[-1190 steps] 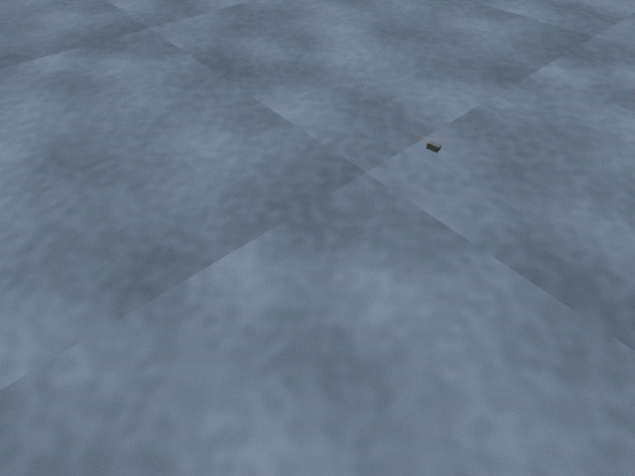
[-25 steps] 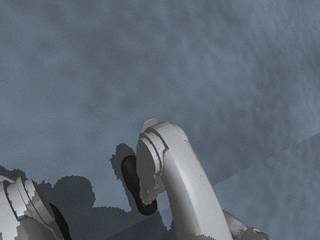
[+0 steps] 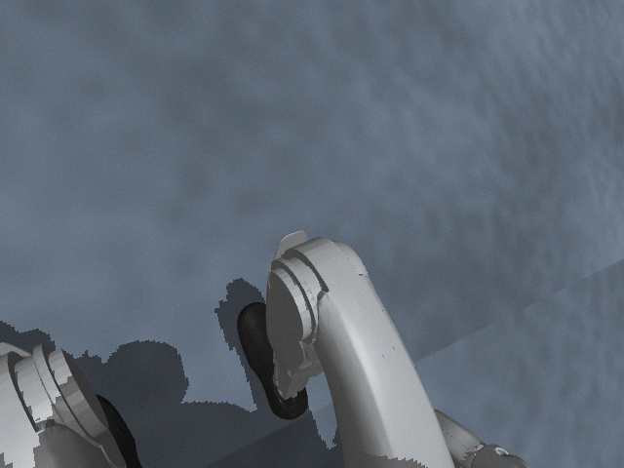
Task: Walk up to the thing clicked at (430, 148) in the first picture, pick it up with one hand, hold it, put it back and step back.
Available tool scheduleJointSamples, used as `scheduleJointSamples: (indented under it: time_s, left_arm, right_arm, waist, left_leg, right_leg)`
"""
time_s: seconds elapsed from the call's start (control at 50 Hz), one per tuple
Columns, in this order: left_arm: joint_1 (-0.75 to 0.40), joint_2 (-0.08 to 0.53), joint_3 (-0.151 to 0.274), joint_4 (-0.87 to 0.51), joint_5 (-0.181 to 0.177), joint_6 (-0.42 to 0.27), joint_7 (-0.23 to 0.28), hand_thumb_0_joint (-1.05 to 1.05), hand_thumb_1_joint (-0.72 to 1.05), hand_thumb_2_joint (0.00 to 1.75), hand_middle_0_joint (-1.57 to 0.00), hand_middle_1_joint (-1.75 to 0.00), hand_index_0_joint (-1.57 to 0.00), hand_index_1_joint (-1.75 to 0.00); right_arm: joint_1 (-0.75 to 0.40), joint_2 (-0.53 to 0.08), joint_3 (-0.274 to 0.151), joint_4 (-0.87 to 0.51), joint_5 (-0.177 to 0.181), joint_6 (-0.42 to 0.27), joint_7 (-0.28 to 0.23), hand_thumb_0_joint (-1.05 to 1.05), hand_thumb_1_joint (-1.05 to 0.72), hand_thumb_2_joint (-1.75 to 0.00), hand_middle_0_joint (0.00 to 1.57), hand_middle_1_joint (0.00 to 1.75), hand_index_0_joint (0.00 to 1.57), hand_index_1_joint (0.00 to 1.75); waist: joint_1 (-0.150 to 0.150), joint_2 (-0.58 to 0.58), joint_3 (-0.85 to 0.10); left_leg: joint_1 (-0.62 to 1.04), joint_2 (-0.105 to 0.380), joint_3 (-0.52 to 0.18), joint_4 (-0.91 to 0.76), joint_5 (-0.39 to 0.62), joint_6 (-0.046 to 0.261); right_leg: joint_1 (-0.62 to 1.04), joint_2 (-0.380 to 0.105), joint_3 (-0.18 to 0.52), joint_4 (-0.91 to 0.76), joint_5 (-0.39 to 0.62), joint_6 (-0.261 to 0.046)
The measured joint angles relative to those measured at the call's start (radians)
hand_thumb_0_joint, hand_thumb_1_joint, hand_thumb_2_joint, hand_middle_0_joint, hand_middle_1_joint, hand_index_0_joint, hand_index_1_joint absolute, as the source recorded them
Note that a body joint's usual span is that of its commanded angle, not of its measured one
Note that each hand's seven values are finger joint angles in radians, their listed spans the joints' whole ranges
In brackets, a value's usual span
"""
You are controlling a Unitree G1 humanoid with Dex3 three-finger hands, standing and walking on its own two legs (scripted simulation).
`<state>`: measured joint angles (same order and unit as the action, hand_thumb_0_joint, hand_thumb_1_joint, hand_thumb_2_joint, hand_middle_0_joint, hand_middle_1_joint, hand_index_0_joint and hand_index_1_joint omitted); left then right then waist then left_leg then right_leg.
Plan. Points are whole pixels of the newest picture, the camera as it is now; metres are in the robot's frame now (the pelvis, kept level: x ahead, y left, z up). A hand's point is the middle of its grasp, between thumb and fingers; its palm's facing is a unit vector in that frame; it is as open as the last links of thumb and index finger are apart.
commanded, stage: settle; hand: left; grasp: from above
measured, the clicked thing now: out of the picture +0.47 +0.30 -0.29
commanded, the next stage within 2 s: lift in 0.80 s
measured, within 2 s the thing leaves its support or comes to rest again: leaves its support in 0.16 s
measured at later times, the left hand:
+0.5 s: hand out of the picture +0.45 +0.31 -0.19, palm faces -0.41 -0.10 -0.91, open 6.1 cm
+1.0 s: hand out of the picture +0.44 +0.31 -0.12, palm faces -0.43 -0.08 -0.90, open 6.1 cm
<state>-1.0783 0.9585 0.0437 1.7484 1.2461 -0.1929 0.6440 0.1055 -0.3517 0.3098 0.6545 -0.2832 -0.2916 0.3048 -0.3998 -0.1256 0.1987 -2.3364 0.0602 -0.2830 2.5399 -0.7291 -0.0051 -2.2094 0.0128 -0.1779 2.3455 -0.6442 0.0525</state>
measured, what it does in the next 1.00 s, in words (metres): stands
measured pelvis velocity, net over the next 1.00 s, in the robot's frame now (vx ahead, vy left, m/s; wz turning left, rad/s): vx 0.00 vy -0.01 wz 0.13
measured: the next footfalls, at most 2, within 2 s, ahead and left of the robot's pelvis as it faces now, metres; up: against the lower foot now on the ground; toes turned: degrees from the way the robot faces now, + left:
none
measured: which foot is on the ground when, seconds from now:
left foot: down 0.00-1.00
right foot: down 0.00-1.00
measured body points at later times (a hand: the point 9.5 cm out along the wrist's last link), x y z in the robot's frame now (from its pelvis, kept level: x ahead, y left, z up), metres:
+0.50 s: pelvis +0.00 +0.00 +0.01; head +0.24 +0.10 +0.37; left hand +0.46 +0.32 -0.13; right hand +0.07 -0.27 -0.07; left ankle +0.06 +0.13 -0.28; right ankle +0.12 -0.12 -0.28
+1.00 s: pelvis +0.00 -0.01 +0.03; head +0.22 +0.08 +0.41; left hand +0.46 +0.31 -0.07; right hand +0.08 -0.27 -0.07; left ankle +0.06 +0.13 -0.28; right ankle +0.12 -0.12 -0.28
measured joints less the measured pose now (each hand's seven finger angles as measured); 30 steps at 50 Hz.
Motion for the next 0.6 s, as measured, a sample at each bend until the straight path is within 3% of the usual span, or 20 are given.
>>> scheduleJointSamples:
  time_s: [0.22,0.34,0.38,0.44,0.5,0.6]
  left_arm:
    - [0.048,-0.052,0.035,-0.102,0.012,0.018,-0.046,0.01,0.55,0.03,-1.04,-0.07,-1.09,-0.06]
    - [0.097,-0.128,0.030,-0.213,0.001,0.039,-0.077,0.01,0.55,0.01,-1.06,-0.03,-1.11,-0.03]
    - [0.104,-0.145,0.047,-0.221,0.005,0.049,-0.096,0.01,0.55,0.00,-1.07,-0.02,-1.12,-0.02]
    - [0.108,-0.182,0.013,-0.258,-0.014,0.071,-0.140,0.01,0.55,0.00,-1.08,-0.01,-1.13,-0.01]
    - [0.114,-0.205,0.019,-0.274,-0.015,0.072,-0.179,0.01,0.54,0.00,-1.09,0.00,-1.13,0.00]
    - [0.115,-0.243,-0.009,-0.304,-0.026,0.067,-0.242,0.01,0.54,0.00,-1.09,0.00,-1.14,0.00]
  right_arm:
    - [0.034,0.016,-0.053,0.027,0.015,0.018,0.005,0.00,-0.92,-0.90,0.20,0.30,0.20,0.29]
    - [0.055,0.022,-0.115,0.051,0.047,0.049,0.010,0.00,-0.92,-0.90,0.20,0.30,0.20,0.29]
    - [0.054,0.024,-0.136,0.054,0.058,0.061,0.010,0.00,-0.92,-0.90,0.20,0.30,0.20,0.29]
    - [0.059,0.024,-0.168,0.057,0.082,0.080,0.004,0.00,-0.91,-0.90,0.20,0.30,0.20,0.29]
    - [0.056,0.023,-0.190,0.056,0.100,0.104,-0.003,0.00,-0.92,-0.90,0.20,0.30,0.20,0.29]
    - [0.058,0.024,-0.216,0.057,0.121,0.142,-0.031,0.00,-0.92,-0.90,0.20,0.30,0.20,0.29]
  waist:
    - [0.024,0.023,-0.048]
    - [0.057,0.063,-0.115]
    - [0.062,0.077,-0.136]
    - [0.081,0.098,-0.165]
    - [0.093,0.116,-0.189]
    - [0.116,0.135,-0.216]
  left_leg:
    - [-0.012,-0.006,0.017,-0.008,-0.001,-0.002]
    - [-0.023,-0.008,0.040,-0.026,0.002,-0.001]
    - [-0.026,-0.008,0.050,-0.034,0.006,0.001]
    - [-0.029,-0.010,0.067,-0.048,0.015,0.003]
    - [-0.027,-0.010,0.081,-0.063,0.024,0.004]
    - [-0.016,-0.011,0.103,-0.090,0.036,0.003]
  right_leg:
    - [-0.015,-0.009,0.013,0.006,-0.012,-0.006]
    - [-0.033,-0.017,0.030,0.004,-0.020,-0.010]
    - [-0.039,-0.019,0.037,0.003,-0.019,-0.010]
    - [-0.047,-0.024,0.050,0.000,-0.017,-0.013]
    - [-0.052,-0.028,0.061,-0.004,-0.014,-0.015]
    - [-0.052,-0.034,0.078,-0.013,-0.011,-0.020]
